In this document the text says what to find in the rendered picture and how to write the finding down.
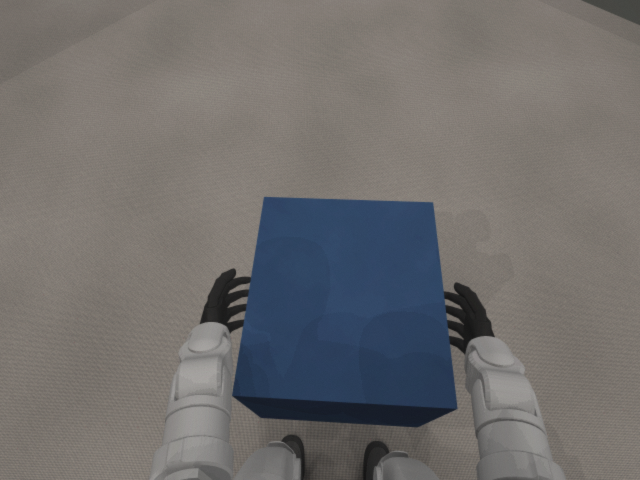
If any robot right thigh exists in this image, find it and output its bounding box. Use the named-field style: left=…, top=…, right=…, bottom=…
left=373, top=457, right=440, bottom=480

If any robot left hand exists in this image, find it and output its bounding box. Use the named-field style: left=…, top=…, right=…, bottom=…
left=200, top=268, right=251, bottom=333

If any robot right hand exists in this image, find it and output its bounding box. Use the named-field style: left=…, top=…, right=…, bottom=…
left=444, top=282, right=495, bottom=354

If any robot left forearm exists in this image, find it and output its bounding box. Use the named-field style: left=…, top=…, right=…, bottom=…
left=149, top=322, right=234, bottom=480

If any carton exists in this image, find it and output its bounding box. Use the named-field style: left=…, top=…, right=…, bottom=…
left=232, top=197, right=458, bottom=427

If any left robot foot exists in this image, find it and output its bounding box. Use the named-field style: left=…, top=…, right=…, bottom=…
left=281, top=435, right=305, bottom=480

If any robot right forearm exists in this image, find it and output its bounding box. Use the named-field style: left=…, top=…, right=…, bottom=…
left=464, top=336, right=566, bottom=480

